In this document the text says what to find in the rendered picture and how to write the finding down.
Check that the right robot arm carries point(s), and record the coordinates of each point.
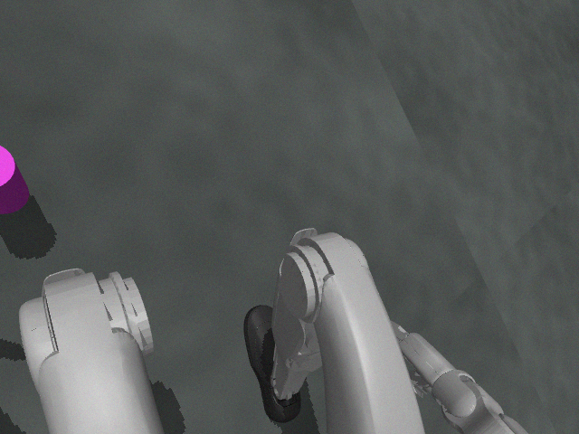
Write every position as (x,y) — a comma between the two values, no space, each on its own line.
(468,408)

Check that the can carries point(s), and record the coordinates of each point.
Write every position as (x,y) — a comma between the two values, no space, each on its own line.
(14,192)

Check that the right robot hand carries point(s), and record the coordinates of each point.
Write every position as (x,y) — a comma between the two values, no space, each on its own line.
(428,363)

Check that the right robot foot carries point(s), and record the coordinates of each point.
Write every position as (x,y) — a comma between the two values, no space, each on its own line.
(260,348)

